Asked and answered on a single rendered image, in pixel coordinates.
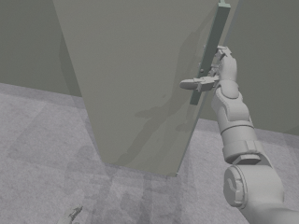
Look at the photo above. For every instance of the handle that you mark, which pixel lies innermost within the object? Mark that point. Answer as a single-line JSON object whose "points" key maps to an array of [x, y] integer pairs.
{"points": [[214, 36]]}

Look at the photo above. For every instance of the fridge door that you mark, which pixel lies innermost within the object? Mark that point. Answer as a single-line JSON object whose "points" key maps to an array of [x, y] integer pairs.
{"points": [[129, 57]]}

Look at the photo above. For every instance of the robot left hand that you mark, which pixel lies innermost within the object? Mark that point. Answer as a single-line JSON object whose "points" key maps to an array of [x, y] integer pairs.
{"points": [[70, 214]]}

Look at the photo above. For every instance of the right robot upper arm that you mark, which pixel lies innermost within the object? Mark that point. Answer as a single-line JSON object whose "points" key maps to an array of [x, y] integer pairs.
{"points": [[256, 191]]}

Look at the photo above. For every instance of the robot right hand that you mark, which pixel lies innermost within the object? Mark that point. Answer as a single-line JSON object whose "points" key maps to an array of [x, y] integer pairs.
{"points": [[226, 70]]}

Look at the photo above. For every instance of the right robot forearm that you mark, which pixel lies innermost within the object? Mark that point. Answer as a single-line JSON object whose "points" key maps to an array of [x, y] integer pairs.
{"points": [[240, 143]]}

